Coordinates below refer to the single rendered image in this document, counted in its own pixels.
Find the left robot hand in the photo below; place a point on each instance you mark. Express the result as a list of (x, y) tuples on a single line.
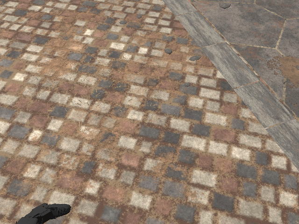
[(45, 212)]

